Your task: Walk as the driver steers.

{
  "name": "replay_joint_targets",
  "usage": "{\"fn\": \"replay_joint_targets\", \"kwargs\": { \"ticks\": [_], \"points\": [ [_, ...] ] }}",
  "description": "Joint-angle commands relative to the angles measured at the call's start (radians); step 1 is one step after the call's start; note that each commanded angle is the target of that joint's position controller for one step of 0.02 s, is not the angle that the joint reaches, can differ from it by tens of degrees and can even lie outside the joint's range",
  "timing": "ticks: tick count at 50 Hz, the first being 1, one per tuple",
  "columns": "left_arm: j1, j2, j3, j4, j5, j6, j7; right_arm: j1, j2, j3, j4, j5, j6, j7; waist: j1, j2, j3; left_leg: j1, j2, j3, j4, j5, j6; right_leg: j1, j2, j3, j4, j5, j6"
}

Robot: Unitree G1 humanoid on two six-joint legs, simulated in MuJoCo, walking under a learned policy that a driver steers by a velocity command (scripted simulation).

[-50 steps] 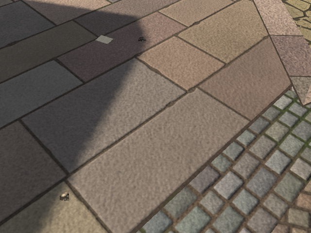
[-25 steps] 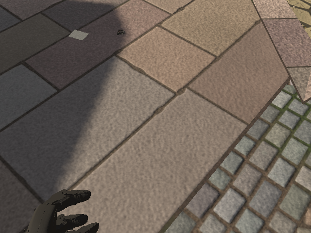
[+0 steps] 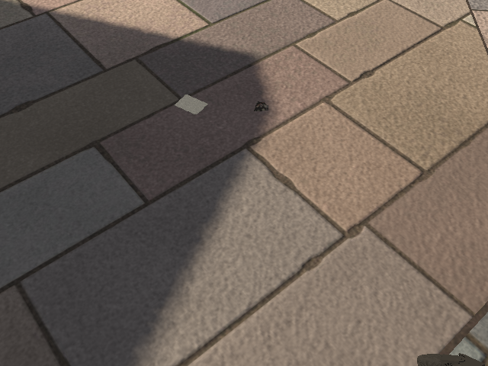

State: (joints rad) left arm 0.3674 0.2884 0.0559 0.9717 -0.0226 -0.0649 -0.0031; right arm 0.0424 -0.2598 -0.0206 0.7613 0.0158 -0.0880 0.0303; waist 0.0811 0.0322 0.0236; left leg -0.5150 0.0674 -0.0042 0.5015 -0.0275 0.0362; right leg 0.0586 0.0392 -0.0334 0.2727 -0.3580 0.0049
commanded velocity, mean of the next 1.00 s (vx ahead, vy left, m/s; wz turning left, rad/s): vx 0.50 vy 0.00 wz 0.32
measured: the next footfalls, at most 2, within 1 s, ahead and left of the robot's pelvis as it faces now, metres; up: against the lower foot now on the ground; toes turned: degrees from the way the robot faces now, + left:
left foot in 0.02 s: +0.18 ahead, +0.12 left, +0.00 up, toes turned +2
right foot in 0.54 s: +0.48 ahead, -0.11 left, +0.00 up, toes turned +7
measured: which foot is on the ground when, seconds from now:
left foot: up 0.00-0.00, down 0.02-0.56, up 0.58-1.00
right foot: down 0.00-0.04, up 0.06-0.52, down 0.54-1.00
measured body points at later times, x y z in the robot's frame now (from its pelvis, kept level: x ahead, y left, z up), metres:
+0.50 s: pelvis +0.27 +0.01 +0.01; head +0.30 +0.02 +0.46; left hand +0.49 +0.25 -0.08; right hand +0.25 -0.27 -0.12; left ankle +0.15 +0.12 -0.73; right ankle +0.45 -0.12 -0.71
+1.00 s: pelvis +0.53 +0.04 +0.00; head +0.55 +0.06 +0.45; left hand +0.44 +0.32 -0.13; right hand +0.80 -0.12 -0.08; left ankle +0.63 +0.22 -0.70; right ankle +0.44 -0.11 -0.73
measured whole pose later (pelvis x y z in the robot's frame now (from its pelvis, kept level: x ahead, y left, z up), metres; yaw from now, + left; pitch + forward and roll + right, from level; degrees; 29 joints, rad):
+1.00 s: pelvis +0.53 +0.04 +0.00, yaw +21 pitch +1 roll -3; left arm 0.28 0.29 0.08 0.94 -0.01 -0.07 0.01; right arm 0.10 -0.27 -0.06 0.69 0.02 -0.02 0.04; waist 0.08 0.03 0.04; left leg -0.62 0.10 0.02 0.67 -0.06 0.05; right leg 0.08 -0.01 -0.26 0.23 -0.32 0.03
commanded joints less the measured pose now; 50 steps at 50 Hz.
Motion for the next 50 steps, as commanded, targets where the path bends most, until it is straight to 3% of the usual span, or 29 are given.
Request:
{"fn": "replay_joint_targets", "kwargs": {
  "ticks": [1, 2, 3, 4, 5, 6, 7, 9, 12, 14, 18, 22, 25, 26, 27, 28, 29, 30, 31, 32, 33, 34, 36, 38, 44, 48, 50],
  "points": [
    [-0.032, 0.13, 0.016, -0.057, 0.016, 0.008, 0.008, 0.291, -0.215, -0.082, 0.022, -0.004, -0.012, -0.008, -0.199, -0.052, -0.193, 0.448, 0.015, -0.016, 0.002, -0.037, 0.084, -0.146, -0.192, 0.049, 0.386, 0.614, -0.113],
    [0.08, 0.015, -0.021, -0.081, 0.021, -0.009, 0.0, 0.406, -0.326, -0.109, 0.045, -0.024, -0.005, -0.011, -0.177, 0.182, -0.351, 0.849, 0.269, -0.44, -0.034, -0.173, 0.236, -0.543, -0.04, -0.02, 0.787, 0.266, -0.036],
    [0.071, 0.036, -0.02, -0.064, 0.012, -0.032, -0.005, 0.437, -0.256, -0.091, 0.053, -0.014, -0.001, -0.005, -0.193, 0.234, -0.405, 0.907, 0.33, -0.725, -0.196, -0.3, 0.282, -0.709, 0.017, 0.109, 0.95, -0.214, -0.032],
    [-0.007, 0.136, 0.007, -0.082, -0.019, -0.046, -0.011, 0.361, -0.197, -0.069, 0.041, -0.012, -0.004, -0.004, -0.186, 0.152, -0.259, 0.8, 0.302, -0.609, -0.213, -0.354, 0.232, -0.805, -0.046, 0.149, 1.032, -0.176, -0.053],
    [-0.072, 0.139, 0.007, -0.099, -0.026, -0.052, -0.009, 0.28, -0.169, -0.06, 0.021, -0.014, -0.005, -0.006, -0.16, 0.093, -0.16, 0.664, 0.266, -0.475, -0.228, -0.292, 0.202, -0.809, -0.101, 0.12, 1.009, -0.084, -0.065],
    [-0.105, 0.129, 0.008, -0.102, -0.012, -0.05, -0.004, 0.218, -0.141, -0.052, 0.014, -0.018, -0.006, -0.004, -0.134, 0.044, -0.086, 0.536, 0.224, -0.373, -0.261, -0.197, 0.189, -0.78, -0.139, 0.101, 0.944, -0.007, -0.06],
    [-0.1, 0.117, 0.013, -0.098, 0.001, -0.039, 0.001, 0.184, -0.117, -0.045, 0.009, -0.025, -0.011, -0.002, -0.102, 0.048, -0.055, 0.451, 0.188, -0.302, -0.297, -0.13, 0.173, -0.722, -0.171, 0.107, 0.888, 0.054, -0.057],
    [-0.067, 0.074, 0.007, -0.085, 0.008, -0.017, 0.002, 0.176, -0.12, -0.047, 0.018, -0.024, -0.021, 0.001, -0.073, 0.061, -0.049, 0.373, 0.166, -0.234, -0.343, -0.025, 0.188, -0.648, -0.182, 0.098, 0.842, 0.1, -0.035],
    [-0.135, 0.065, 0.007, -0.111, 0.016, -0.003, 0.006, 0.214, -0.143, -0.055, 0.048, -0.02, -0.026, -0.007, -0.074, 0.027, -0.013, 0.378, 0.155, -0.156, -0.376, 0.085, 0.198, -0.719, -0.186, 0.092, 0.717, 0.202, -0.009],
    [-0.218, 0.056, 0.005, -0.143, 0.027, -0.009, 0.005, 0.258, -0.15, -0.057, 0.068, -0.013, -0.019, -0.017, -0.093, 0.015, 0.005, 0.39, 0.139, -0.136, -0.384, 0.098, 0.191, -0.74, -0.178, 0.087, 0.58, 0.302, 0.006],
    [-0.363, 0.04, -0.003, -0.185, 0.019, -0.026, -0.007, 0.321, -0.174, -0.064, 0.097, -0.001, -0.005, -0.035, -0.135, 0.022, 0.035, 0.392, 0.11, -0.114, -0.383, 0.028, 0.168, -0.68, -0.123, 0.064, 0.336, 0.452, 0.02],
    [-0.452, 0.058, -0.003, -0.221, 0.009, -0.044, -0.025, 0.372, -0.176, -0.072, 0.125, 0.009, 0.011, -0.045, -0.145, 0.037, 0.052, 0.47, 0.15, -0.169, -0.317, 0.017, 0.157, -0.654, -0.1, 0.091, 0.224, 0.436, 0.009],
    [-0.4, 0.103, 0.013, -0.213, 0.008, -0.058, -0.03, 0.356, -0.19, -0.083, 0.122, 0.008, 0.025, -0.053, -0.099, 0.064, 0.021, 0.505, 0.172, -0.216, -0.232, 0.078, 0.133, -0.536, -0.083, 0.089, 0.187, 0.34, -0.017],
    [-0.32, 0.125, 0.026, -0.191, 0.009, -0.061, -0.026, 0.34, -0.186, -0.083, 0.115, 0.007, 0.03, -0.054, -0.054, 0.067, -0.02, 0.491, 0.145, -0.205, -0.149, 0.17, 0.115, -0.417, -0.067, 0.068, 0.161, 0.314, -0.036],
    [-0.174, 0.17, 0.049, -0.153, 0.015, -0.064, -0.017, 0.334, -0.155, -0.071, 0.103, -0.001, 0.032, -0.052, 0.008, 0.047, -0.128, 0.422, 0.082, -0.168, 0.031, 0.193, 0.086, -0.192, -0.094, 0.081, 0.178, 0.314, -0.071],
    [-0.005, 0.24, 0.066, -0.134, 0.027, -0.061, -0.007, 0.338, -0.09, -0.048, 0.067, -0.024, 0.034, -0.052, 0.061, -0.085, -0.297, 0.236, -0.012, -0.103, 0.347, -0.069, 0.047, 0.096, -0.285, 0.278, 0.207, 0.273, -0.127],
    [0.014, 0.282, 0.075, -0.119, 0.028, -0.047, -0.013, 0.472, 0.0, -0.026, 0.042, 0.005, 0.016, -0.048, -0.02, -0.397, -0.389, -0.123, -0.132, -0.067, 0.639, -0.578, 0.0, 0.347, -0.471, 0.713, 0.079, 0.042, -0.259],
    [-0.03, 0.164, 0.044, -0.14, 0.021, -0.048, -0.015, 0.432, -0.118, -0.051, 0.062, 0.026, 0.01, -0.05, 0.004, -0.266, -0.299, -0.214, -0.065, -0.155, 0.759, -0.562, 0.003, 0.267, -0.438, 0.709, 0.025, -0.088, -0.229],
    [-0.089, 0.111, 0.03, -0.149, 0.016, -0.049, -0.013, 0.349, -0.165, -0.067, 0.042, 0.035, 0.011, -0.051, 0.003, -0.192, -0.174, -0.247, -0.026, -0.137, 0.769, -0.465, 0.01, 0.142, -0.409, 0.542, 0.01, -0.055, -0.187],
    [-0.147, 0.096, 0.024, -0.152, 0.02, -0.05, -0.014, 0.319, -0.152, -0.069, 0.038, 0.028, 0.015, -0.055, -0.026, -0.121, -0.112, -0.206, 0.017, -0.119, 0.745, -0.381, 0.004, 0.018, -0.372, 0.434, -0.014, 0.057, -0.17],
    [-0.184, 0.069, 0.018, -0.148, 0.025, -0.049, -0.014, 0.296, -0.139, -0.074, 0.033, 0.015, 0.02, -0.055, -0.043, -0.107, -0.06, -0.178, 0.043, -0.119, 0.7, -0.325, 0.001, -0.072, -0.335, 0.344, -0.046, 0.135, -0.161],
    [-0.202, 0.073, 0.019, -0.142, 0.035, -0.052, -0.011, 0.313, -0.115, -0.075, 0.026, 0.016, 0.03, -0.05, -0.072, -0.154, -0.049, -0.126, 0.07, -0.12, 0.681, -0.289, -0.005, -0.135, -0.327, 0.282, -0.073, 0.182, -0.165],
    [-0.213, 0.074, 0.024, -0.129, 0.032, -0.059, -0.009, 0.299, -0.083, -0.072, 0.007, 0.019, 0.05, -0.043, -0.083, -0.144, -0.022, -0.115, 0.088, -0.101, 0.65, -0.262, -0.015, -0.186, -0.314, 0.19, -0.119, 0.257, -0.181],
    [-0.21, 0.096, 0.033, -0.118, 0.031, -0.063, -0.003, 0.259, -0.077, -0.071, -0.021, 0.013, 0.061, -0.042, -0.085, -0.108, 0.001, -0.158, 0.094, -0.1, 0.595, -0.206, -0.025, -0.19, -0.317, 0.121, -0.144, 0.326, -0.194],
    [-0.17, 0.148, 0.048, -0.102, 0.027, -0.044, 0.012, 0.096, -0.053, -0.055, -0.087, 0.008, 0.051, -0.007, -0.034, -0.071, 0.039, -0.146, 0.072, -0.022, 0.279, 0.034, -0.024, -0.138, -0.294, -0.071, -0.157, 0.416, -0.175],
    [-0.111, 0.18, 0.059, -0.085, 0.007, -0.018, 0.014, -0.004, -0.061, -0.052, -0.145, 0.008, 0.055, 0.016, -0.01, -0.071, 0.069, -0.159, 0.048, 0.026, 0.168, -0.008, 0.008, -0.016, -0.331, -0.122, -0.112, 0.475, -0.149],
    [-0.116, 0.202, 0.067, -0.086, -0.003, -0.003, 0.015, 0.002, -0.085, -0.062, -0.163, 0.006, 0.06, 0.023, -0.036, -0.09, 0.05, -0.106, 0.009, 0.064, 0.142, -0.096, 0.041, 0.034, -0.342, -0.152, -0.027, 0.676, -0.128]
  ]
}}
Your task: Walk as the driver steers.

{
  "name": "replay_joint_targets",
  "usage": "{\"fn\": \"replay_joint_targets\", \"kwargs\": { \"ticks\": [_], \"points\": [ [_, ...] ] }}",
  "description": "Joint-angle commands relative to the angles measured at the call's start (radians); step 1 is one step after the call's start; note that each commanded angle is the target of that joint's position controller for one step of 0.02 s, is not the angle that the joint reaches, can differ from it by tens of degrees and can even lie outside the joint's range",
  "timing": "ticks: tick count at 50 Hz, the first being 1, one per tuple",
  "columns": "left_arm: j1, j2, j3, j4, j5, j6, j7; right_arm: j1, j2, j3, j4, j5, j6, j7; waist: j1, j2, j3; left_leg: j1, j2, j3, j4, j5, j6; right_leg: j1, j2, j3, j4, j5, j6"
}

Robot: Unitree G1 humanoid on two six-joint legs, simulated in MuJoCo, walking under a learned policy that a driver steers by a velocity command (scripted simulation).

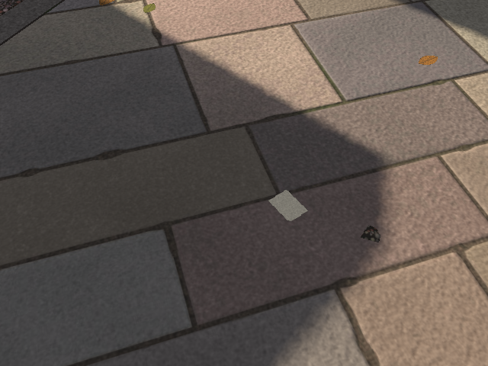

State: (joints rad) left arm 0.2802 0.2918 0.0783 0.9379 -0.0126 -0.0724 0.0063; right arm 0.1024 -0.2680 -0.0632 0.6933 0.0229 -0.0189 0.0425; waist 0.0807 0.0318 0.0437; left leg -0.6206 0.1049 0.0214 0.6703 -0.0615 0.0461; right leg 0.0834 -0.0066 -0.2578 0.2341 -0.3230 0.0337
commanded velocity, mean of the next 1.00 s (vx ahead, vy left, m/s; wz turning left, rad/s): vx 0.49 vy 0.00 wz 0.37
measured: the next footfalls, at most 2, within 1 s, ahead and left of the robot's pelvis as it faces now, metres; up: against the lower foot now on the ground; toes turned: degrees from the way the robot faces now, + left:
left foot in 0.08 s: +0.21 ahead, +0.12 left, +0.00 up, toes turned +6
right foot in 0.58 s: +0.53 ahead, -0.02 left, +0.00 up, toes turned +21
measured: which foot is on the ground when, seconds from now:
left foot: up 0.00-0.06, down 0.08-0.60, up 0.62-1.00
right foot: down 0.00-0.08, up 0.10-0.56, down 0.58-1.00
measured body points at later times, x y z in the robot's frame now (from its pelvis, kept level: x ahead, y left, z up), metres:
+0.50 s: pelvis +0.27 +0.04 +0.01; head +0.30 +0.07 +0.46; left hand +0.44 +0.34 -0.08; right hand +0.40 -0.23 -0.09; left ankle +0.17 +0.11 -0.73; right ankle +0.49 -0.06 -0.70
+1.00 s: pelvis +0.54 +0.11 +0.01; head +0.57 +0.12 +0.46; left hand +0.42 +0.36 -0.12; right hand +0.84 -0.01 -0.07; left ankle +0.65 +0.30 -0.71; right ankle +0.49 -0.04 -0.73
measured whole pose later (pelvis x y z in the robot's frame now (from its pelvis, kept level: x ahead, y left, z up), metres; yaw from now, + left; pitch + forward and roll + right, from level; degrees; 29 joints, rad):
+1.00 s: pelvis +0.54 +0.11 +0.01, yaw +21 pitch +2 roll -2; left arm 0.38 0.28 0.05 0.90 -0.02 -0.06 -0.01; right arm 0.05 -0.26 -0.04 0.65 0.00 -0.08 0.02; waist 0.12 0.03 0.03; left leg -0.58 0.06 -0.05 0.54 0.01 0.01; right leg -0.01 0.04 0.00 0.27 -0.29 -0.01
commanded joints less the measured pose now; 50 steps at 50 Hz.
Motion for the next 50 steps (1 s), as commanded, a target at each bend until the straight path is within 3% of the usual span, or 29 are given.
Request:
{"fn": "replay_joint_targets", "kwargs": {
  "ticks": [1, 2, 3, 4, 5, 6, 7, 8, 9, 10, 14, 19, 22, 25, 27, 28, 29, 30, 31, 32, 33, 34, 35, 37, 40, 43, 47, 50],
  "points": [
    [-0.037, 0.214, 0.05, -0.056, -0.018, 0.011, 0.008, -0.022, -0.097, -0.031, -0.095, -0.003, -0.005, 0.011, -0.064, -0.11, -0.005, 0.068, -0.064, 0.068, -0.027, -0.113, 0.051, 0.022, -0.294, 0.056, 0.092, 0.805, -0.146],
    [-0.048, 0.224, 0.053, -0.06, -0.023, 0.02, 0.009, 0.068, -0.129, -0.05, -0.077, -0.002, -0.002, 0.009, -0.121, -0.114, -0.06, 0.189, -0.108, 0.096, -0.044, -0.139, 0.078, 0.012, -0.281, 0.037, 0.234, 0.933, -0.133],
    [-0.06, 0.211, 0.047, -0.066, -0.025, 0.025, 0.011, 0.229, -0.178, -0.081, -0.032, 0.002, 0.002, 0.0, -0.209, -0.089, -0.142, 0.42, -0.157, 0.104, -0.106, -0.08, 0.114, -0.072, -0.242, 0.009, 0.449, 0.926, -0.102],
    [-0.035, 0.154, 0.025, -0.084, 0.008, 0.019, 0.01, 0.378, -0.27, -0.116, 0.003, 0.007, 0.013, -0.023, -0.255, 0.052, -0.228, 0.717, -0.036, -0.115, -0.131, -0.086, 0.174, -0.332, -0.193, 0.004, 0.77, 0.571, -0.052],
    [0.023, 0.028, -0.015, -0.151, 0.028, -0.013, -0.002, 0.295, -0.361, -0.12, -0.032, 0.01, 0.001, -0.025, -0.123, 0.293, -0.319, 0.994, 0.204, -0.725, -0.295, -0.279, 0.377, -0.768, 0.035, 0.134, 1.119, -0.24, 0.004],
    [-0.075, 0.122, -0.001, -0.159, -0.007, -0.054, -0.018, 0.315, -0.265, -0.089, -0.056, -0.001, -0.018, -0.013, -0.199, 0.137, -0.383, 1.005, 0.239, -0.835, -0.41, -0.357, 0.37, -0.87, 0.009, 0.347, 1.185, -0.245, -0.022],
    [-0.149, 0.15, 0.006, -0.183, -0.04, -0.072, -0.025, 0.29, -0.21, -0.072, -0.047, -0.013, -0.035, -0.009, -0.196, 0.085, -0.25, 0.912, 0.21, -0.689, -0.405, -0.284, 0.32, -0.921, -0.033, 0.34, 1.154, -0.162, -0.052],
    [-0.147, 0.131, 0.002, -0.178, -0.026, -0.078, -0.018, 0.232, -0.186, -0.064, -0.049, -0.012, -0.045, -0.008, -0.144, -0.011, -0.163, 0.76, 0.163, -0.562, -0.396, -0.158, 0.283, -0.872, -0.078, 0.342, 1.053, -0.081, -0.059],
    [-0.137, 0.139, 0.009, -0.162, 0.001, -0.073, -0.01, 0.171, -0.15, -0.053, -0.058, -0.011, -0.048, -0.012, -0.109, -0.019, -0.131, 0.647, 0.122, -0.465, -0.398, -0.053, 0.253, -0.799, -0.111, 0.346, 0.956, -0.036, -0.053],
    [-0.116, 0.143, 0.013, -0.157, 0.008, -0.06, -0.011, 0.137, -0.14, -0.046, -0.074, -0.021, -0.048, -0.017, -0.079, 0.006, -0.109, 0.564, 0.098, -0.421, -0.416, 0.019, 0.244, -0.734, -0.125, 0.35, 0.914, -0.003, -0.047],
    [-0.154, 0.099, 0.007, -0.179, 0.029, -0.025, -0.008, 0.166, -0.178, -0.055, -0.068, -0.013, -0.054, -0.041, -0.071, -0.007, -0.072, 0.445, 0.057, -0.33, -0.461, 0.136, 0.25, -0.704, -0.097, 0.322, 0.728, 0.119, 0.016],
    [-0.322, 0.063, -0.011, -0.234, 0.018, -0.031, -0.018, 0.229, -0.187, -0.059, -0.042, -0.006, -0.044, -0.06, -0.133, 0.042, -0.026, 0.394, -0.005, -0.279, -0.453, -0.005, 0.18, -0.648, -0.034, 0.318, 0.387, 0.4, 0.034],
    [-0.38, 0.076, -0.01, -0.265, 0.008, -0.041, -0.028, 0.272, -0.185, -0.061, -0.018, -0.001, -0.04, -0.061, -0.155, 0.055, -0.017, 0.423, 0.015, -0.328, -0.413, -0.04, 0.166, -0.615, -0.013, 0.331, 0.307, 0.424, 0.019],
    [-0.365, 0.1, -0.003, -0.266, 0.009, -0.056, -0.043, 0.292, -0.163, -0.054, 0.002, -0.004, -0.032, -0.067, -0.151, 0.075, -0.025, 0.521, 0.056, -0.376, -0.339, -0.017, 0.156, -0.599, -0.014, 0.332, 0.255, 0.364, -0.01],
    [-0.306, 0.115, 0.006, -0.253, 0.01, -0.066, -0.044, 0.289, -0.16, -0.053, 0.011, -0.007, -0.024, -0.068, -0.12, 0.111, -0.034, 0.557, 0.067, -0.395, -0.282, 0.087, 0.142, -0.527, -0.003, 0.302, 0.231, 0.283, -0.045],
    [-0.222, 0.136, 0.019, -0.228, 0.016, -0.07, -0.04, 0.278, -0.144, -0.046, 0.008, -0.008, -0.022, -0.066, -0.076, 0.109, -0.075, 0.557, 0.027, -0.373, -0.196, 0.205, 0.121, -0.407, 0.013, 0.279, 0.192, 0.283, -0.074],
    [-0.093, 0.174, 0.032, -0.21, 0.029, -0.075, -0.035, 0.268, -0.107, -0.029, -0.005, -0.017, -0.023, -0.062, -0.014, 0.071, -0.193, 0.484, -0.023, -0.325, 0.002, 0.204, 0.088, -0.185, -0.079, 0.359, 0.231, 0.3, -0.133],
    [0.056, 0.259, 0.056, -0.188, 0.042, -0.069, -0.03, 0.375, -0.058, -0.012, -0.015, -0.01, -0.032, -0.063, -0.015, -0.143, -0.357, 0.185, -0.149, -0.218, 0.345, -0.058, 0.009, 0.185, -0.285, 0.7, 0.233, 0.225, -0.278],
    [0.12, 0.231, 0.054, -0.141, 0.01, -0.058, -0.043, 0.427, -0.07, -0.006, -0.007, 0.008, -0.041, -0.065, -0.018, -0.338, -0.378, -0.053, -0.201, -0.197, 0.561, -0.52, -0.025, 0.288, -0.393, 1.038, 0.085, -0.03, -0.357],
    [0.075, 0.155, 0.032, -0.153, -0.01, -0.054, -0.044, 0.335, -0.154, -0.024, -0.009, 0.018, -0.044, -0.064, 0.003, -0.204, -0.227, -0.153, -0.146, -0.234, 0.636, -0.476, -0.019, 0.185, -0.366, 0.983, 0.048, -0.186, -0.315],
    [0.015, 0.12, 0.02, -0.167, 0.0, -0.044, -0.04, 0.236, -0.165, -0.025, -0.029, 0.012, -0.045, -0.063, 0.001, -0.125, -0.129, -0.159, -0.103, -0.194, 0.633, -0.397, -0.014, 0.059, -0.326, 0.839, 0.038, -0.156, -0.276],
    [-0.03, 0.099, 0.009, -0.17, 0.011, -0.037, -0.039, 0.174, -0.152, -0.023, -0.046, -0.004, -0.048, -0.06, -0.019, -0.085, -0.049, -0.142, -0.071, -0.164, 0.574, -0.34, -0.013, -0.072, -0.284, 0.738, 0.008, -0.057, -0.265],
    [-0.056, 0.079, 0.0, -0.171, 0.02, -0.037, -0.035, 0.162, -0.142, -0.026, -0.05, -0.015, -0.05, -0.056, -0.047, -0.096, -0.031, -0.101, -0.033, -0.155, 0.507, -0.292, -0.012, -0.144, -0.252, 0.673, -0.012, 0.026, -0.254],
    [-0.059, 0.075, -0.004, -0.163, 0.02, -0.039, -0.031, 0.19, -0.102, -0.018, -0.041, -0.012, -0.048, -0.049, -0.074, -0.13, -0.039, -0.03, -0.008, -0.126, 0.429, -0.258, -0.019, -0.209, -0.212, 0.586, -0.049, 0.145, -0.252],
    [-0.029, 0.125, 0.007, -0.142, 0.006, -0.043, -0.023, 0.127, -0.068, -0.002, -0.067, -0.021, -0.05, -0.048, -0.064, -0.117, -0.029, -0.05, 0.009, -0.089, 0.278, -0.179, -0.043, -0.223, -0.215, 0.498, -0.089, 0.292, -0.275],
    [-0.001, 0.147, 0.011, -0.128, -0.003, -0.033, -0.018, 0.033, -0.047, 0.011, -0.086, -0.019, -0.06, -0.04, -0.034, -0.104, -0.022, -0.01, -0.002, -0.06, 0.078, -0.008, -0.051, -0.224, -0.182, 0.403, -0.099, 0.351, -0.248],
    [0.086, 0.15, 0.006, -0.089, -0.011, -0.011, -0.014, -0.088, -0.047, 0.012, -0.118, -0.014, -0.072, -0.024, 0.006, -0.101, 0.004, 0.075, -0.059, -0.033, -0.096, 0.113, -0.054, -0.202, -0.173, 0.372, -0.045, 0.478, -0.219],
    [0.101, 0.163, 0.009, -0.075, -0.012, 0.015, -0.004, -0.073, -0.081, -0.004, -0.121, -0.023, -0.087, -0.012, -0.03, -0.126, -0.034, 0.165, -0.095, -0.053, -0.185, 0.097, -0.026, -0.132, -0.184, 0.409, 0.083, 0.601, -0.172]
  ]
}}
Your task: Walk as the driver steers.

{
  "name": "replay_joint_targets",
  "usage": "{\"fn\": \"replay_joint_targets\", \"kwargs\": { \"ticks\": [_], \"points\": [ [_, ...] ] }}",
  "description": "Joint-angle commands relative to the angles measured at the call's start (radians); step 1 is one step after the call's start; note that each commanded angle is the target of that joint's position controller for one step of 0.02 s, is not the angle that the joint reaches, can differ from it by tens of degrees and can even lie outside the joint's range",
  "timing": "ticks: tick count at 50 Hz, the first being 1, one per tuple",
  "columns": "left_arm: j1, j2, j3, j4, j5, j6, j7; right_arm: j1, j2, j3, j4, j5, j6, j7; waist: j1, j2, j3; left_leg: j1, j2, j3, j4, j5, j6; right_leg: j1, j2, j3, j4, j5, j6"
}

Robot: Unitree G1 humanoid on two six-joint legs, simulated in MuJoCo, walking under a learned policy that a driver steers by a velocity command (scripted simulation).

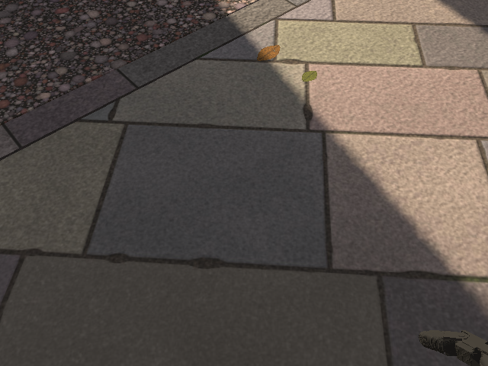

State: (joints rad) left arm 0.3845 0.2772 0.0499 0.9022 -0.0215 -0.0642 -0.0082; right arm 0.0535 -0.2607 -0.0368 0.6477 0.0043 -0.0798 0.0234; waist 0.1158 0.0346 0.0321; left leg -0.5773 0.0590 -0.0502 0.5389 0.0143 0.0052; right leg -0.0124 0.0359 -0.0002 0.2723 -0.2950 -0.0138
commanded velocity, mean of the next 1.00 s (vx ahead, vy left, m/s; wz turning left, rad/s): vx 0.08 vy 0.00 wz -0.49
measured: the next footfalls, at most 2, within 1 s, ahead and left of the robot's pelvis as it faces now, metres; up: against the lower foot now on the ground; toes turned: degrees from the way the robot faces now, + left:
left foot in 0.04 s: +0.21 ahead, +0.13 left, +0.00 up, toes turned -2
right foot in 0.48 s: +0.15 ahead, -0.11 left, +0.00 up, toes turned -19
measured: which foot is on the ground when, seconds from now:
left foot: up 0.00-0.02, down 0.04-0.48, up 0.50-0.92, down 0.94-1.00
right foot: down 0.00-0.06, up 0.08-0.46, down 0.48-0.94, up 0.96-1.00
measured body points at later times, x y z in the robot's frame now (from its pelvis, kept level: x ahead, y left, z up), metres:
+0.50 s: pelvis +0.11 +0.00 -0.01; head +0.13 -0.03 +0.44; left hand +0.32 +0.25 -0.10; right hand +0.18 -0.31 -0.13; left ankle +0.17 +0.13 -0.73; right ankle +0.11 -0.10 -0.74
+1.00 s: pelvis +0.14 +0.01 +0.00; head +0.17 +0.01 +0.44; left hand +0.44 +0.17 -0.10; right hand +0.11 -0.31 -0.10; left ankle +0.21 +0.11 -0.74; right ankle +0.09 -0.09 -0.72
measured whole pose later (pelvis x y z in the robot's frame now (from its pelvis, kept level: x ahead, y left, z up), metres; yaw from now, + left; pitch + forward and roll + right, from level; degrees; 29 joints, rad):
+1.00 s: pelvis +0.14 +0.01 +0.00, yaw -34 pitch +2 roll +1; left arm 0.16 0.34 0.08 0.63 -0.02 0.05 0.03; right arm 0.12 -0.29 -0.08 0.79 -0.02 -0.02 0.00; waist 0.01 -0.05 0.03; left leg -0.27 -0.04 -0.04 0.49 -0.24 0.00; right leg -0.41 0.11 0.19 0.74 -0.43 -0.01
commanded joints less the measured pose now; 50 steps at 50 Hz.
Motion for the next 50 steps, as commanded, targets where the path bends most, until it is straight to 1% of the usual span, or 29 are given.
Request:
{"fn": "replay_joint_targets", "kwargs": {
  "ticks": [1, 2, 3, 4, 5, 6, 7, 8, 10, 13, 17, 20, 22, 23, 24, 25, 26, 27, 28, 29, 30, 32, 37, 43, 46, 47, 48, 49, 50],
  "points": [
    [-0.031, 0.185, 0.039, -0.048, -0.005, 0.011, 0.015, 0.041, -0.107, -0.04, -0.054, -0.012, -0.029, 0.005, -0.11, -0.131, -0.057, 0.223, -0.062, 0.026, -0.099, 0.063, 0.033, -0.045, -0.209, 0.15, 0.114, 0.619, -0.101],
    [-0.042, 0.172, 0.034, -0.058, -0.003, 0.009, 0.016, 0.128, -0.143, -0.055, -0.027, -0.024, -0.03, -0.003, -0.156, -0.117, -0.114, 0.384, -0.048, 0.03, -0.134, 0.176, 0.059, -0.09, -0.163, 0.133, 0.221, 0.63, -0.067],
    [-0.061, 0.124, 0.017, -0.097, 0.02, 0.001, 0.015, 0.244, -0.217, -0.073, -0.015, -0.045, -0.029, -0.016, -0.2, -0.031, -0.244, 0.646, 0.11, -0.088, -0.046, 0.532, 0.113, -0.245, -0.094, 0.099, 0.441, 0.389, -0.019],
    [0.119, 0.024, -0.015, -0.083, 0.028, -0.002, 0.011, 0.271, -0.259, -0.077, -0.022, -0.052, -0.004, -0.023, -0.151, 0.229, -0.414, 0.961, 0.414, -0.356, 0.026, 0.827, 0.286, -0.541, 0.012, 0.04, 0.806, -0.354, 0.053],
    [0.129, 0.119, 0.005, -0.073, 0.0, 0.003, 0.014, 0.289, -0.207, -0.069, -0.032, -0.031, 0.018, -0.021, -0.189, 0.2, -0.519, 0.93, 0.411, -0.42, -0.015, 0.626, 0.303, -0.575, -0.012, 0.128, 0.94, -0.443, 0.059],
    [0.033, 0.168, 0.026, -0.095, -0.019, 0.014, 0.018, 0.242, -0.167, -0.057, -0.032, -0.021, 0.029, -0.024, -0.19, 0.134, -0.389, 0.828, 0.345, -0.32, -0.061, 0.495, 0.268, -0.644, -0.045, 0.109, 0.987, -0.386, 0.065],
    [-0.02, 0.151, 0.027, -0.11, -0.016, 0.031, 0.028, 0.178, -0.141, -0.047, -0.024, -0.014, 0.034, -0.029, -0.165, 0.094, -0.286, 0.709, 0.303, -0.253, -0.104, 0.383, 0.241, -0.673, -0.075, 0.077, 0.971, -0.319, 0.075],
    [-0.029, 0.144, 0.032, -0.108, -0.004, 0.054, 0.036, 0.125, -0.116, -0.038, -0.02, -0.013, 0.036, -0.028, -0.139, 0.082, -0.209, 0.568, 0.277, -0.193, -0.152, 0.302, 0.233, -0.637, -0.1, 0.07, 0.946, -0.274, 0.089],
    [0.009, 0.105, 0.033, -0.114, 0.001, 0.098, 0.046, 0.036, -0.123, -0.044, -0.01, -0.034, 0.032, -0.025, -0.075, 0.121, -0.137, 0.337, 0.235, -0.09, -0.247, 0.168, 0.23, -0.493, -0.109, 0.039, 0.896, -0.199, 0.105],
    [-0.017, 0.085, 0.037, -0.147, 0.01, 0.12, 0.047, -0.012, -0.136, -0.053, 0.005, -0.034, 0.026, -0.033, -0.062, 0.115, -0.12, 0.266, 0.241, -0.002, -0.293, 0.094, 0.24, -0.44, -0.12, 0.019, 0.776, -0.103, 0.095],
    [-0.111, 0.094, 0.037, -0.2, 0.014, 0.124, 0.021, -0.018, -0.168, -0.065, 0.031, -0.02, 0.04, -0.048, -0.087, 0.09, -0.133, 0.292, 0.264, 0.051, -0.3, 0.007, 0.232, -0.373, -0.128, -0.002, 0.601, 0.006, 0.06],
    [-0.147, 0.117, 0.047, -0.231, 0.013, 0.132, 0.004, -0.005, -0.192, -0.073, 0.054, -0.003, 0.057, -0.046, -0.096, 0.086, -0.119, 0.342, 0.288, 0.06, -0.265, -0.044, 0.208, -0.346, -0.117, -0.027, 0.501, -0.017, 0.03],
    [-0.126, 0.117, 0.054, -0.231, 0.015, 0.132, -0.004, -0.012, -0.198, -0.076, 0.068, 0.015, 0.068, -0.046, -0.072, 0.07, -0.114, 0.346, 0.27, 0.094, -0.191, -0.095, 0.159, -0.266, -0.086, -0.067, 0.348, 0.05, -0.005],
    [-0.106, 0.133, 0.063, -0.224, 0.021, 0.13, -0.001, 0.021, -0.177, -0.072, 0.087, 0.018, 0.074, -0.045, -0.072, 0.038, -0.111, 0.321, 0.234, 0.124, -0.121, -0.167, 0.11, -0.204, -0.062, -0.061, 0.273, 0.103, -0.032],
    [-0.08, 0.196, 0.083, -0.227, 0.023, 0.127, 0.011, 0.073, -0.135, -0.063, 0.107, 0.006, 0.081, -0.042, -0.083, -0.115, -0.089, 0.236, 0.15, 0.206, 0.062, -0.288, 0.025, -0.133, -0.137, 0.081, 0.141, 0.312, -0.084],
    [-0.091, 0.305, 0.1, -0.263, 0.023, 0.124, 0.031, 0.075, -0.093, -0.048, 0.069, -0.041, 0.083, -0.037, -0.122, -0.409, -0.065, -0.045, -0.012, 0.259, 0.38, -0.661, -0.085, -0.028, -0.375, 0.434, 0.094, 0.596, -0.239],
    [-0.072, 0.295, 0.093, -0.276, 0.055, 0.1, 0.02, -0.026, -0.134, -0.061, 0.044, -0.032, 0.081, -0.048, -0.043, -0.303, -0.112, -0.099, -0.061, 0.07, 0.557, -0.705, -0.079, -0.095, -0.417, 0.513, 0.048, 0.511, -0.345],
    [-0.098, 0.273, 0.087, -0.275, 0.058, 0.078, 0.013, -0.044, -0.153, -0.069, 0.044, -0.008, 0.084, -0.053, -0.061, -0.216, -0.104, -0.113, -0.044, 0.02, 0.613, -0.622, -0.059, -0.108, -0.367, 0.436, 0.039, 0.44, -0.31],
    [-0.156, 0.249, 0.083, -0.281, 0.038, 0.066, 0.017, -0.015, -0.152, -0.074, 0.06, -0.002, 0.087, -0.061, -0.094, -0.168, -0.096, -0.122, -0.029, 0.001, 0.605, -0.529, -0.047, -0.11, -0.321, 0.375, 0.05, 0.386, -0.252],
    [-0.198, 0.21, 0.07, -0.292, 0.02, 0.066, 0.022, 0.001, -0.16, -0.079, 0.08, -0.011, 0.09, -0.069, -0.108, -0.144, -0.101, -0.117, -0.019, -0.009, 0.59, -0.475, -0.048, -0.112, -0.297, 0.343, 0.056, 0.372, -0.214],
    [-0.222, 0.199, 0.063, -0.3, 0.016, 0.069, 0.03, 0.01, -0.162, -0.082, 0.083, -0.018, 0.09, -0.072, -0.122, -0.158, -0.107, -0.08, -0.027, -0.008, 0.596, -0.431, -0.055, -0.139, -0.278, 0.319, 0.061, 0.41, -0.206],
    [-0.216, 0.185, 0.057, -0.309, 0.022, 0.073, 0.039, 0.028, -0.147, -0.081, 0.088, -0.011, 0.083, -0.068, -0.129, -0.156, -0.141, -0.042, -0.048, -0.01, 0.579, -0.377, -0.065, -0.126, -0.251, 0.3, 0.068, 0.454, -0.207],
    [-0.191, 0.212, 0.07, -0.319, 0.013, 0.085, 0.052, -0.013, -0.112, -0.064, 0.077, -0.003, 0.075, -0.057, -0.099, -0.167, -0.136, 0.013, -0.07, -0.03, 0.315, -0.344, -0.09, -0.094, -0.229, 0.345, 0.085, 0.36, -0.21],
    [-0.219, 0.218, 0.075, -0.337, 0.01, 0.1, 0.036, 0.008, -0.137, -0.068, 0.077, 0.008, 0.058, -0.034, -0.093, -0.199, -0.123, 0.162, -0.101, -0.039, 0.115, -0.38, -0.075, -0.146, -0.211, 0.469, 0.11, 0.353, -0.213],
    [-0.264, 0.208, 0.071, -0.35, -0.007, 0.11, 0.039, 0.086, -0.144, -0.074, 0.096, 0.007, 0.045, -0.022, -0.145, -0.189, -0.134, 0.318, -0.098, -0.019, -0.152, -0.212, -0.042, -0.172, -0.157, 0.487, 0.172, 0.349, -0.158],
    [-0.249, 0.181, 0.064, -0.353, -0.006, 0.111, 0.042, 0.117, -0.182, -0.086, 0.103, -0.002, 0.045, -0.024, -0.143, -0.143, -0.149, 0.434, -0.01, -0.07, -0.203, -0.118, -0.008, -0.251, -0.113, 0.452, 0.229, 0.22, -0.109],
    [-0.189, 0.119, 0.049, -0.347, 0.009, 0.11, 0.039, 0.115, -0.246, -0.097, 0.092, -0.018, 0.054, -0.033, -0.097, 0.085, -0.166, 0.54, 0.204, -0.258, -0.225, 0.03, 0.076, -0.389, 0.01, 0.295, 0.448, -0.116, -0.047],
    [-0.199, 0.173, 0.069, -0.378, 0.0, 0.101, 0.039, 0.098, -0.273, -0.1, 0.092, -0.048, 0.057, -0.03, -0.092, 0.269, -0.102, 0.473, 0.34, -0.458, -0.248, 0.147, 0.244, -0.564, 0.1, 0.159, 0.635, -0.364, 0.005],
    [-0.173, 0.246, 0.091, -0.352, 0.013, 0.096, 0.039, 0.049, -0.214, -0.084, 0.061, -0.041, 0.053, -0.033, -0.089, 0.158, -0.088, 0.453, 0.343, -0.407, -0.242, 0.143, 0.272, -0.572, 0.03, 0.182, 0.808, -0.319, 0.038]
  ]
}}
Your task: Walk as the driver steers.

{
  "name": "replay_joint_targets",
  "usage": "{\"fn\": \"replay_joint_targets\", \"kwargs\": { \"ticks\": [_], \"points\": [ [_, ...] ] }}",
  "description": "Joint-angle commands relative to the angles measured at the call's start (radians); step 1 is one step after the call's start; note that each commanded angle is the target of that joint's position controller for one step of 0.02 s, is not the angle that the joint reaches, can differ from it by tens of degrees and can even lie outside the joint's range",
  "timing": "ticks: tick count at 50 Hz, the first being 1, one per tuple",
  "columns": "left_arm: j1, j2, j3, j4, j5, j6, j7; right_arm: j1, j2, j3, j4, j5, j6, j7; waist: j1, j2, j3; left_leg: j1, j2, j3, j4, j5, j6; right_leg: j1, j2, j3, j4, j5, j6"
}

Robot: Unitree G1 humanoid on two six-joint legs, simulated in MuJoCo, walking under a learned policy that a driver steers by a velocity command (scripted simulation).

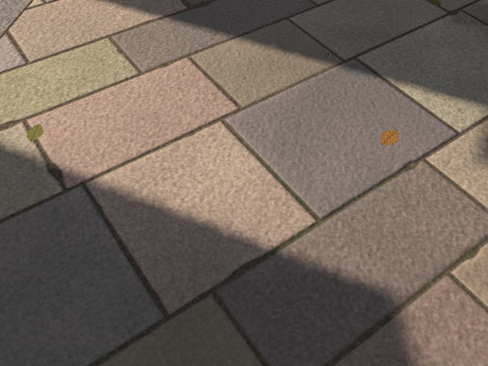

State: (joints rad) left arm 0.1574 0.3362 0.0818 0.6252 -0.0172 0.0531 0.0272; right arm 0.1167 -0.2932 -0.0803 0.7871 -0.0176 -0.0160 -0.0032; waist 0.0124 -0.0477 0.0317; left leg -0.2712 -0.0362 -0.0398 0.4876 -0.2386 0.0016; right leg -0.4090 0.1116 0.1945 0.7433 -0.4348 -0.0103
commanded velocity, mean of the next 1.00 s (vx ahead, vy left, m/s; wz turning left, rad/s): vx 0.35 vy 0.00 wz -0.45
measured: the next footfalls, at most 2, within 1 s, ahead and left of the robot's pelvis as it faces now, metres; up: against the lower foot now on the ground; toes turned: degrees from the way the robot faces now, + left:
right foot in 0.40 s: +0.06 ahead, -0.17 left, +0.00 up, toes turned -17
left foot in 0.88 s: +0.48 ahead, -0.12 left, +0.00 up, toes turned -25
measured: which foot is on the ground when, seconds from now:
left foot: down 0.00-0.40, up 0.42-0.86, down 0.88-1.00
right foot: up 0.00-0.38, down 0.40-0.90, up 0.92-1.00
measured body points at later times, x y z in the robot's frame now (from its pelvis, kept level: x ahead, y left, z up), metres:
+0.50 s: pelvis +0.07 -0.08 +0.00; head +0.08 -0.11 +0.45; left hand +0.27 +0.15 -0.08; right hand +0.09 -0.39 -0.12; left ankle +0.04 +0.09 -0.66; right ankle +0.02 -0.16 -0.74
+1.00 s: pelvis +0.34 -0.15 -0.01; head +0.37 -0.17 +0.44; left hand +0.51 +0.07 -0.13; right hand +0.37 -0.46 -0.11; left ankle +0.44 -0.10 -0.74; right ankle +0.16 -0.21 -0.64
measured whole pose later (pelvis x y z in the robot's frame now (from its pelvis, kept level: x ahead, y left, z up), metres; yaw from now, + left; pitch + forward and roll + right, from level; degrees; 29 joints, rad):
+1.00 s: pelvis +0.34 -0.15 -0.01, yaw -26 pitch +1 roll +2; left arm 0.36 0.29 0.04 0.75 -0.03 -0.05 0.01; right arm 0.15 -0.28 -0.05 0.75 0.00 -0.10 0.04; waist 0.02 -0.03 0.05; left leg -0.37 -0.06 0.06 0.50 -0.15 0.06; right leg -0.34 0.01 0.09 1.20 -0.41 -0.03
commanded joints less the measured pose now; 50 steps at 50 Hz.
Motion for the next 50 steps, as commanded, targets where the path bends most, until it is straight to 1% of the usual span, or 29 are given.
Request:
{"fn": "replay_joint_targets", "kwargs": {
  "ticks": [1, 3, 5, 7, 10, 13, 16, 18, 19, 20, 21, 22, 23, 24, 25, 26, 28, 32, 36, 40, 42, 43, 44, 45, 46, 47, 48, 49, 50],
  "points": [
    [0.067, 0.198, 0.07, -0.052, 0.002, -0.017, 0.001, -0.058, -0.135, -0.028, -0.088, -0.008, -0.01, -0.013, 0.03, 0.193, -0.075, 0.134, 0.373, -0.311, -0.173, 0.37, 0.233, -0.178, -0.055, -0.024, 0.401, -0.113, 0.05],
    [0.082, 0.148, 0.061, -0.031, 0.003, 0.003, 0.003, -0.081, -0.115, -0.019, -0.096, 0.015, -0.006, -0.022, 0.022, 0.174, -0.05, 0.155, 0.306, -0.197, -0.161, 0.34, 0.196, -0.218, -0.069, -0.045, 0.474, -0.02, 0.086],
    [0.034, 0.103, 0.043, -0.057, -0.009, 0.004, -0.009, -0.013, -0.124, -0.019, -0.082, 0.016, 0.003, -0.034, -0.021, 0.195, -0.051, 0.19, 0.273, -0.141, -0.222, 0.098, 0.194, -0.254, -0.1, -0.113, 0.412, 0.062, 0.097],
    [-0.035, 0.09, 0.032, -0.089, -0.013, -0.005, -0.017, 0.053, -0.145, -0.025, -0.073, 0.015, 0.005, -0.041, -0.077, 0.223, -0.045, 0.26, 0.296, -0.164, -0.271, -0.094, 0.202, -0.302, -0.127, -0.142, 0.319, 0.077, 0.102],
    [-0.066, 0.07, 0.019, -0.113, -0.003, -0.022, -0.03, 0.082, -0.182, -0.036, -0.073, 0.02, -0.006, -0.036, -0.097, 0.209, -0.046, 0.283, 0.33, -0.142, -0.3, -0.151, 0.198, -0.264, -0.162, -0.17, 0.183, 0.07, 0.089],
    [-0.059, 0.051, 0.007, -0.119, -0.001, -0.034, -0.043, 0.072, -0.209, -0.046, -0.075, 0.031, -0.018, -0.017, -0.086, 0.205, -0.018, 0.197, 0.333, -0.065, -0.321, -0.154, 0.185, -0.141, -0.176, -0.218, 0.048, 0.068, 0.051],
    [-0.021, 0.061, 0.01, -0.111, -0.006, -0.038, -0.052, 0.071, -0.221, -0.052, -0.067, 0.047, -0.03, 0.008, -0.062, 0.201, -0.003, 0.133, 0.338, -0.01, -0.303, -0.14, 0.176, -0.008, -0.163, -0.258, -0.074, 0.086, 0.007],
    [0.067, 0.057, 0.014, -0.077, -0.006, -0.039, -0.054, 0.046, -0.212, -0.049, -0.063, 0.062, -0.028, 0.018, 0.0, 0.167, -0.016, 0.065, 0.326, 0.048, -0.215, -0.144, 0.148, 0.151, -0.13, -0.304, -0.206, 0.163, -0.028],
    [0.152, 0.082, 0.03, -0.043, -0.008, -0.038, -0.048, 0.054, -0.178, -0.038, -0.058, 0.057, -0.03, 0.02, 0.037, 0.128, -0.047, -0.01, 0.294, 0.101, -0.1, -0.1, 0.12, 0.299, -0.094, -0.317, -0.23, 0.157, -0.051],
    [0.297, 0.141, 0.06, -0.006, -0.017, -0.038, -0.04, 0.05, -0.116, -0.016, -0.064, 0.035, -0.034, 0.022, 0.101, 0.004, -0.104, -0.135, 0.224, 0.194, 0.185, -0.049, 0.064, 0.496, -0.139, -0.196, -0.277, 0.129, -0.097],
    [0.37, 0.299, 0.087, -0.023, -0.011, -0.052, -0.031, -0.013, -0.039, 0.011, -0.158, -0.004, -0.051, 0.022, 0.098, -0.313, -0.12, -0.525, 0.057, 0.207, 0.603, -0.344, -0.028, 0.662, -0.415, 0.386, -0.428, -0.021, -0.275],
    [0.353, 0.233, 0.064, -0.044, -0.007, -0.084, -0.045, -0.069, -0.112, -0.003, -0.172, 0.027, -0.078, 0.023, 0.125, -0.175, -0.128, -0.668, 0.043, -0.001, 0.748, -0.354, -0.016, 0.641, -0.484, 0.578, -0.541, -0.172, -0.365],
    [0.308, 0.17, 0.041, -0.044, 0.0, -0.105, -0.049, -0.071, -0.156, -0.015, -0.176, 0.057, -0.096, 0.034, 0.093, -0.145, -0.047, -0.7, 0.092, -0.027, 0.753, -0.263, 0.013, 0.591, -0.472, 0.492, -0.553, -0.145, -0.34],
    [0.261, 0.124, 0.025, -0.05, 0.003, -0.115, -0.05, -0.043, -0.167, -0.017, -0.153, 0.049, -0.106, 0.038, 0.059, -0.1, -0.005, -0.661, 0.123, -0.024, 0.704, -0.169, 0.024, 0.529, -0.425, 0.383, -0.539, -0.053, -0.304],
    [0.214, 0.108, 0.018, -0.058, 0.003, -0.112, -0.047, -0.035, -0.167, -0.019, -0.138, 0.023, -0.111, 0.038, 0.035, -0.058, 0.014, -0.615, 0.139, -0.023, 0.63, -0.097, 0.019, 0.474, -0.383, 0.296, -0.533, 0.063, -0.274],
    [0.186, 0.102, 0.011, -0.065, 0.007, -0.11, -0.04, -0.03, -0.168, -0.022, -0.132, 0.009, -0.111, 0.04, 0.013, -0.06, 0.018, -0.552, 0.144, -0.022, 0.567, -0.042, 0.01, 0.425, -0.347, 0.23, -0.542, 0.171, -0.254],
    [0.181, 0.118, 0.014, -0.065, 0.011, -0.112, -0.026, -0.034, -0.142, -0.017, -0.122, 0.004, -0.104, 0.044, 0.0, -0.046, 0.003, -0.493, 0.112, 0.005, 0.485, 0.055, -0.019, 0.389, -0.314, 0.157, -0.552, 0.346, -0.245],
    [0.219, 0.121, 0.014, -0.017, 0.004, -0.114, -0.004, -0.125, -0.073, 0.015, -0.13, 0.013, -0.094, 0.048, 0.031, -0.043, 0.017, -0.388, 0.07, 0.034, 0.203, 0.277, -0.054, 0.317, -0.253, 0.012, -0.555, 0.462, -0.196],
    [0.29, 0.125, 0.017, 0.045, -0.004, -0.118, -0.003, -0.236, -0.067, 0.025, -0.167, 0.029, -0.098, 0.062, 0.073, -0.045, 0.062, -0.334, 0.052, 0.032, 0.062, 0.372, -0.029, 0.315, -0.282, 0.02, -0.569, 0.417, -0.183],
    [0.302, 0.127, 0.022, 0.087, -0.005, -0.106, 0.001, -0.229, -0.096, 0.015, -0.175, 0.028, -0.107, 0.071, 0.052, -0.063, 0.066, -0.327, 0.049, 0.03, -0.002, 0.29, 0.028, 0.445, -0.335, 0.036, -0.5, 0.567, -0.161],
    [0.291, 0.141, 0.026, 0.09, 0.0, -0.096, 0.003, -0.136, -0.131, -0.004, -0.157, 0.023, -0.106, 0.062, 0.003, -0.093, -0.018, -0.181, -0.005, 0.085, 0.007, 0.193, 0.066, 0.489, -0.317, 0.017, -0.361, 0.928, -0.14],
    [0.277, 0.134, 0.019, 0.088, 0.004, -0.089, 0.003, -0.007, -0.162, -0.021, -0.129, 0.022, -0.103, 0.052, -0.068, -0.088, -0.114, 0.009, -0.017, 0.108, -0.003, 0.218, 0.102, 0.458, -0.276, -0.021, -0.196, 1.071, -0.115],
    [0.269, 0.102, 0.004, 0.072, 0.018, -0.086, 0.003, 0.176, -0.197, -0.03, -0.103, 0.01, -0.099, 0.043, -0.147, -0.051, -0.258, 0.332, 0.111, -0.023, 0.06, 0.24, 0.167, 0.27, -0.239, -0.026, 0.06, 0.902, -0.086],
    [0.42, -0.013, -0.028, 0.066, 0.007, -0.098, -0.007, 0.3, -0.271, -0.053, -0.066, 0.003, -0.093, 0.043, -0.094, 0.257, -0.445, 0.728, 0.387, -0.541, 0.001, -0.013, 0.35, -0.13, -0.052, -0.071, 0.504, 0.228, 0.0],
    [0.381, 0.046, -0.025, 0.081, -0.008, -0.115, -0.009, 0.311, -0.178, -0.028, -0.053, 0.028, -0.096, 0.05, -0.123, 0.271, -0.455, 0.725, 0.407, -0.751, -0.166, -0.163, 0.336, -0.238, -0.027, 0.027, 0.604, -0.117, -0.007],
    [0.252, 0.11, -0.005, 0.05, -0.033, -0.123, -0.016, 0.23, -0.139, -0.015, -0.057, 0.036, -0.091, 0.042, -0.122, 0.205, -0.255, 0.571, 0.384, -0.592, -0.193, -0.224, 0.288, -0.321, -0.09, 0.002, 0.639, -0.069, -0.013],
    [0.174, 0.112, -0.01, 0.029, -0.027, -0.131, -0.016, 0.162, -0.125, -0.009, -0.068, 0.029, -0.085, 0.034, -0.098, 0.111, -0.15, 0.407, 0.35, -0.474, -0.219, -0.16, 0.26, -0.307, -0.143, -0.046, 0.591, 0.01, -0.021],
    [0.121, 0.099, -0.009, 0.019, -0.005, -0.137, -0.017, 0.12, -0.106, -0.001, -0.067, 0.017, -0.081, 0.033, -0.068, 0.059, -0.065, 0.263, 0.31, -0.386, -0.251, -0.062, 0.247, -0.286, -0.18, -0.077, 0.521, 0.062, -0.022],
    [0.141, 0.087, -0.007, 0.022, 0.0, -0.134, -0.019, 0.1, -0.096, 0.004, -0.071, 0.003, -0.086, 0.03, -0.029, 0.093, -0.05, 0.177, 0.288, -0.338, -0.277, 0.016, 0.249, -0.228, -0.213, -0.074, 0.477, 0.102, -0.021]
  ]
}}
